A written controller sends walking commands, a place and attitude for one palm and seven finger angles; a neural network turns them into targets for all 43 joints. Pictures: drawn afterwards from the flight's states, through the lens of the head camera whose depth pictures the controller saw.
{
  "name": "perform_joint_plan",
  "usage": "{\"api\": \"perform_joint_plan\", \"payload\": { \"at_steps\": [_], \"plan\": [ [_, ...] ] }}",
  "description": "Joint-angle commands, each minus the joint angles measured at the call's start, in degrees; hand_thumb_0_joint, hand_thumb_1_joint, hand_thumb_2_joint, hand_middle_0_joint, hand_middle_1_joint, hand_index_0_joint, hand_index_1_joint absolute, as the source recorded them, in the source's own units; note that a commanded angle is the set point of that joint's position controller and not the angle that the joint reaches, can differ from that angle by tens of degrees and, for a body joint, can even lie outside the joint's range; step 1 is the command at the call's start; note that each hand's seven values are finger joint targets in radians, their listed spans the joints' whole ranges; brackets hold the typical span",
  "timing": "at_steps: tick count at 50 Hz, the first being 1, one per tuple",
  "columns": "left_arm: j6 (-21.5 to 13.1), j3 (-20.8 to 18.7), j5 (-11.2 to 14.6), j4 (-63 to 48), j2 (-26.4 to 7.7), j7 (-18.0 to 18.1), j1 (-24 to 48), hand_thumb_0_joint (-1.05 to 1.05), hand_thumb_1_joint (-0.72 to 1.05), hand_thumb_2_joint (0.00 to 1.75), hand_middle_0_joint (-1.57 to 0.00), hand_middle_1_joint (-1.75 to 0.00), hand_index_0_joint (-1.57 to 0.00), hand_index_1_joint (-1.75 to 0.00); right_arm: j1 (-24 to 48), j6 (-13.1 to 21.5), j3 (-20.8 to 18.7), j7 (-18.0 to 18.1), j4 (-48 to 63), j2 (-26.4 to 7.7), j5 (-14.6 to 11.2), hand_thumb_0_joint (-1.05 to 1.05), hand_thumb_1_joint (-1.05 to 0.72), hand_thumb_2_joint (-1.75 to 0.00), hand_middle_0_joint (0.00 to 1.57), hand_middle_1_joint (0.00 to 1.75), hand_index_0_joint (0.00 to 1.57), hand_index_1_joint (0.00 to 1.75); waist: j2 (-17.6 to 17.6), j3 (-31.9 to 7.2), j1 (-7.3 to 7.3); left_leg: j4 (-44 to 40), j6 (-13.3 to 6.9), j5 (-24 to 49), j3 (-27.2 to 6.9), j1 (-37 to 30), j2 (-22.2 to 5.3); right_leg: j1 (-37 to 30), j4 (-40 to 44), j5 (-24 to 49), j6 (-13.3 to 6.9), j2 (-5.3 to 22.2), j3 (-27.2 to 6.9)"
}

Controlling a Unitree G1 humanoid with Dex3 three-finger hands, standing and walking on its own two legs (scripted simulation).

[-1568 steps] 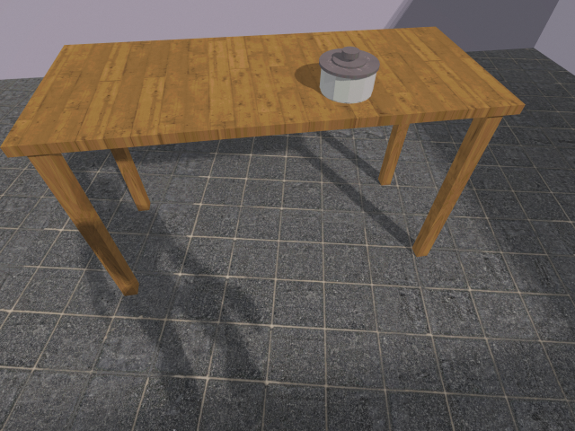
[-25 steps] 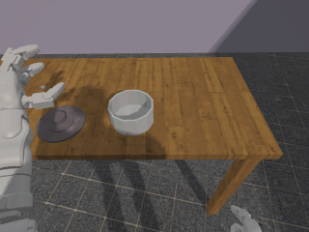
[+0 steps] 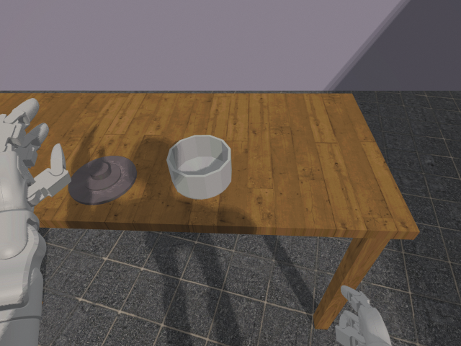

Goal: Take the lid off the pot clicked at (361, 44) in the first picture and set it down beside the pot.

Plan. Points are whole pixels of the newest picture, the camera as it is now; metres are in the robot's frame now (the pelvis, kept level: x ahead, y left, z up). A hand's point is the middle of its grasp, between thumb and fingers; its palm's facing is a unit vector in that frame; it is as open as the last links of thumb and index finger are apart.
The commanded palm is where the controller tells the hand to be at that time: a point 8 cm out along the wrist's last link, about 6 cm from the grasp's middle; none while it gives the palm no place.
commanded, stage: draw the hand back to the body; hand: left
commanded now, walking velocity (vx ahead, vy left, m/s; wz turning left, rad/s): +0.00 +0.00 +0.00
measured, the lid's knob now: (99, 171) +0.48 +0.37 +0.01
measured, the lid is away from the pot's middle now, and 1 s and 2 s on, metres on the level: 0.25 0.25 0.25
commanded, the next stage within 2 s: step back with the hand held close in 0.86 s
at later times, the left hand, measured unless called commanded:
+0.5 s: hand (33, 215) +0.22 +0.28 +0.19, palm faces +0.41 -0.87 -0.26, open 7.5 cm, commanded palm +0.16 +0.32 +0.20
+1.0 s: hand (5, 243) +0.18 +0.29 +0.19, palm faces +0.42 -0.85 -0.33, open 7.5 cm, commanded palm +0.13 +0.33 +0.19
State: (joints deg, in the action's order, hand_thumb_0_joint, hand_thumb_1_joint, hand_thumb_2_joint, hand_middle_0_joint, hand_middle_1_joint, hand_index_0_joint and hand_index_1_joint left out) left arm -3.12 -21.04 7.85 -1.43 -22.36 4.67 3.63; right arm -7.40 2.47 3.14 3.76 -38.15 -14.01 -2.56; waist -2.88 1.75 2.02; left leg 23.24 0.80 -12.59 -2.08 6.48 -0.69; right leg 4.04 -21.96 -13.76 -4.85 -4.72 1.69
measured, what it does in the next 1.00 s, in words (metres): stands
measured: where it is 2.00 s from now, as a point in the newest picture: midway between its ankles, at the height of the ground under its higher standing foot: outside the picture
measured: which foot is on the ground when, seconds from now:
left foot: down 0.00-1.00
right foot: down 0.00-1.00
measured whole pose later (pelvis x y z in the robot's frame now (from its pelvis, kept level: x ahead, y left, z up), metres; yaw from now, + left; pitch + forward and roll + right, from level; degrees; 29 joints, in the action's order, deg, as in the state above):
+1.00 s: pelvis +0.00 +0.05 +0.00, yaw +0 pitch -6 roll -1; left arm -4.4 -18.3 5.5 -30.1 -19.9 4.9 -26.3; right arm -9.5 4.5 3.6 3.0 -36.8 -11.6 -0.2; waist -2.2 1.1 3.9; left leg 23.1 -2.4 -12.3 -1.0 4.8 2.0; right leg 1.2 -19.6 -12.4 -1.3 -1.9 0.8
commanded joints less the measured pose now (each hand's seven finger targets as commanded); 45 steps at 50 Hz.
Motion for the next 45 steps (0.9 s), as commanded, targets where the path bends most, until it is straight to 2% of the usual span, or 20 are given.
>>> {"api": "perform_joint_plan", "payload": {
  "at_steps": [1, 5, 7, 8, 9, 10, 12, 16, 19, 21, 23, 24, 27, 30, 32, 35, 37, 40, 42, 45],
  "plan": [
    [-5.06, -5.87, -0.04, -17.32, -15.20, 1.03, 13.35, 0.00, 0.90, 0.90, -0.20, -0.30, -0.20, -0.30, 8.30, 4.01, -2.32, 0.72, 8.67, -5.52, 0.39, 0.00, -0.90, -0.90, 0.20, 0.30, 0.20, 0.30, -0.46, -11.10, 0.31, -1.29, -3.96, 9.40, 2.68, -4.71, 1.61, -1.36, 4.75, 16.69, 4.72, 5.50, -3.47],
    [-4.65, -4.63, 0.22, -14.65, -12.66, 0.62, 7.41, 0.00, 0.90, 0.90, -0.20, -0.30, -0.20, -0.30, 8.40, 3.88, -2.48, 0.81, 8.39, -5.33, 0.38, 0.00, -0.90, -0.90, 0.20, 0.30, 0.20, 0.30, 2.27, -5.84, 0.18, -1.95, -4.11, 6.30, 2.74, -3.28, 1.46, 1.29, 6.74, 10.13, 4.52, 5.13, -3.33],
    [-5.29, -4.75, 0.24, -17.02, -12.69, 0.47, 5.90, 0.00, 0.90, 0.90, -0.20, -0.30, -0.20, -0.30, 8.59, 4.19, -2.65, 0.76, 8.81, -5.32, 0.40, 0.00, -0.90, -0.90, 0.20, 0.30, 0.20, 0.30, 2.19, -6.33, 0.07, -2.21, -4.16, 5.95, 2.49, -3.88, 1.43, 1.30, 7.09, 8.63, 4.37, 5.21, -3.10],
    [-5.75, -4.40, 0.18, -19.56, -12.39, 0.45, 5.32, 0.00, 0.90, 0.90, -0.20, -0.30, -0.20, -0.30, 8.93, 4.43, -2.64, 0.75, 9.07, -5.23, 0.61, 0.00, -0.90, -0.90, 0.20, 0.30, 0.20, 0.30, -0.20, -7.47, 0.41, -2.33, -4.20, 6.31, 2.58, -4.72, 1.48, 0.84, 7.10, 8.82, 4.19, 5.29, -3.31],
    [-5.96, -4.70, 0.22, -20.77, -12.44, 0.50, 4.22, 0.00, 0.90, 0.90, -0.20, -0.30, -0.20, -0.30, 9.10, 4.69, -2.53, 0.82, 9.06, -5.07, 0.77, 0.00, -0.90, -0.90, 0.20, 0.30, 0.20, 0.30, 0.32, -7.91, 0.70, -2.47, -4.13, 6.75, 2.35, -5.10, 1.37, 0.43, 6.96, 8.95, 4.09, 5.21, -3.11],
    [-6.28, -4.64, 0.12, -23.22, -12.35, 0.49, 3.70, 0.00, 0.90, 0.90, -0.20, -0.30, -0.20, -0.30, 9.29, 5.02, -2.56, 0.78, 9.14, -4.98, 0.85, 0.00, -0.90, -0.90, 0.20, 0.30, 0.20, 0.30, -1.70, -8.36, 0.81, -2.39, -4.09, 7.72, 2.51, -5.71, 1.38, 0.12, 6.85, 10.09, 3.97, 5.24, -3.17],
    [-7.37, -5.40, -0.13, -27.60, -13.32, 0.80, 3.32, 0.00, 0.90, 0.90, -0.20, -0.30, -0.20, -0.30, 9.12, 5.72, -2.65, 0.55, 9.17, -5.00, 1.02, 0.00, -0.90, -0.90, 0.20, 0.30, 0.20, 0.30, -2.66, -9.81, 0.60, -2.58, -3.91, 8.67, 2.19, -6.72, 1.29, -0.54, 6.51, 10.75, 3.68, 5.16, -2.77],
    [-6.06, -4.67, -0.24, -23.09, -10.62, 0.69, -3.69, 0.00, 0.90, 0.90, -0.20, -0.30, -0.20, -0.30, 8.08, 5.40, -2.71, 0.68, 8.41, -5.01, 1.27, 0.00, -0.90, -0.90, 0.20, 0.30, 0.20, 0.30, 1.34, -4.99, 0.75, -3.45, -3.77, 8.33, 2.05, -4.96, 1.00, 0.97, 7.09, 9.43, 3.60, 4.42, -1.97],
    [-6.42, -2.73, -0.39, -26.62, -8.61, 0.22, -7.35, 0.00, 0.90, 0.90, -0.20, -0.30, -0.20, -0.30, 8.46, 5.54, -2.75, 0.41, 9.20, -4.75, 1.30, 0.00, -0.90, -0.90, 0.20, 0.30, 0.20, 0.30, -0.75, -4.42, 0.77, -3.86, -3.72, 7.87, 1.81, -5.65, 0.78, 1.58, 7.19, 8.41, 3.36, 4.38, -1.77],
    [-6.82, -2.85, -0.66, -31.66, -9.02, 0.20, -8.97, 0.00, 0.90, 0.90, -0.20, -0.30, -0.20, -0.30, 8.61, 6.04, -2.76, 0.17, 9.68, -4.69, 1.55, 0.00, -0.90, -0.90, 0.20, 0.30, 0.20, 0.30, -2.64, -6.23, 1.11, -3.87, -3.52, 9.37, 1.56, -6.41, 0.76, 0.28, 6.63, 9.85, 3.13, 4.30, -1.65],
    [-7.03, -3.30, -0.85, -33.58, -9.35, 0.39, -10.36, 0.00, 0.90, 0.90, -0.20, -0.30, -0.20, -0.30, 8.43, 6.13, -2.85, 0.05, 9.69, -4.87, 1.77, 0.00, -0.90, -0.90, 0.20, 0.30, 0.20, 0.30, -2.47, -6.78, 1.03, -4.01, -3.43, 9.25, 1.16, -6.43, 0.64, 0.22, 6.50, 9.49, 3.00, 4.15, -1.50],
    [-6.68, -4.49, -0.78, -32.10, -9.98, 0.60, -12.50, 0.00, 0.90, 0.90, -0.20, -0.30, -0.20, -0.30, 8.04, 6.05, -2.80, 0.18, 9.52, -4.71, 1.89, 0.00, -0.90, -0.90, 0.20, 0.30, 0.20, 0.30, -0.45, -5.69, 1.21, -4.18, -3.41, 9.10, 0.99, -5.59, 0.50, 0.19, 6.53, 9.27, 3.04, 4.10, -1.34],
    [-6.51, -5.61, -0.93, -34.10, -10.33, 0.59, -16.04, 0.00, 0.90, 0.90, -0.20, -0.30, -0.20, -0.30, 7.75, 5.77, -3.03, -0.06, 9.55, -4.65, 1.84, 0.00, -0.90, -0.90, 0.20, 0.30, 0.20, 0.30, -0.91, -4.86, 1.05, -3.95, -3.24, 9.69, 1.04, -5.20, 0.31, 0.24, 6.40, 9.90, 2.88, 4.11, -1.34],
    [-6.01, -1.89, -1.23, -36.98, -6.58, 0.07, -19.11, 0.00, 0.90, 0.90, -0.20, -0.30, -0.20, -0.30, 8.05, 5.61, -2.78, -0.35, 10.29, -4.30, 1.94, 0.00, -0.90, -0.90, 0.20, 0.30, 0.20, 0.30, -2.36, -4.10, 1.00, -4.46, -3.04, 9.49, 0.71, -5.14, 0.16, 0.74, 6.45, 9.17, 2.79, 4.00, -0.98],
    [-6.02, -1.58, -1.31, -39.62, -6.60, 0.10, -21.12, 0.00, 0.90, 0.90, -0.20, -0.30, -0.20, -0.30, 7.80, 5.98, -2.79, -0.63, 10.70, -4.45, 1.95, 0.00, -0.90, -0.90, 0.20, 0.30, 0.20, 0.30, -3.15, -4.22, 0.72, -4.25, -2.93, 9.72, 0.23, -5.18, 0.07, 0.82, 5.99, 9.47, 2.69, 3.92, -0.81],
    [-5.38, -3.44, -1.56, -40.07, -7.90, 0.62, -24.59, 0.00, 0.90, 0.90, -0.20, -0.30, -0.20, -0.30, 7.37, 5.70, -2.81, -0.42, 10.69, -4.47, 2.22, 0.00, -0.90, -0.90, 0.20, 0.30, 0.20, 0.30, -1.11, -3.98, 1.42, -4.49, -2.74, 9.27, -0.03, -4.21, -0.15, 0.43, 6.18, 8.72, 2.65, 3.69, -0.69],
    [-5.39, -5.14, -1.64, -40.66, -9.81, 1.10, -21.86, 0.00, 0.90, 0.90, -0.20, -0.30, -0.20, -0.30, 7.24, 5.40, -2.78, -0.07, 10.45, -4.49, 2.05, 0.00, -0.90, -0.90, 0.20, 0.30, 0.20, 0.30, -0.94, -2.84, 0.90, -4.36, -2.73, 7.29, -0.08, -3.67, -0.09, 1.26, 6.58, 7.15, 2.54, 3.67, -1.05],
    [-5.19, -1.91, -2.01, -39.97, -6.29, 1.02, -21.20, 0.00, 0.90, 0.90, -0.20, -0.30, -0.20, -0.30, 7.48, 5.51, -2.51, 0.14, 10.35, -4.08, 2.08, 0.00, -0.90, -0.90, 0.20, 0.30, 0.20, 0.30, -2.24, -1.45, 0.75, -4.95, -2.63, 5.70, -0.54, -3.67, -0.10, 2.45, 6.75, 5.21, 2.51, 3.74, -0.75],
    [-5.34, -1.09, -2.19, -42.46, -6.04, 1.02, -21.93, 0.00, 0.90, 0.90, -0.20, -0.30, -0.20, -0.30, 7.49, 6.16, -2.56, -0.09, 10.78, -4.26, 2.04, 0.00, -0.90, -0.90, 0.20, 0.30, 0.20, 0.30, -3.72, -3.03, 0.58, -4.78, -2.61, 5.83, -1.04, -4.42, -0.22, 2.06, 5.94, 5.68, 2.45, 3.74, -0.74],
    [-4.69, -2.02, -2.19, -40.53, -6.62, 1.23, -25.33, 0.00, 0.90, 0.90, -0.20, -0.30, -0.20, -0.30, 6.92, 6.04, -2.58, -0.14, 10.45, -4.35, 2.32, 0.00, -0.90, -0.90, 0.20, 0.30, 0.20, 0.30, -0.93, -3.46, 1.31, -5.05, -2.55, 6.41, -1.17, -3.64, -0.35, 1.24, 5.88, 5.98, 2.48, 3.64, -0.52]
  ]
}}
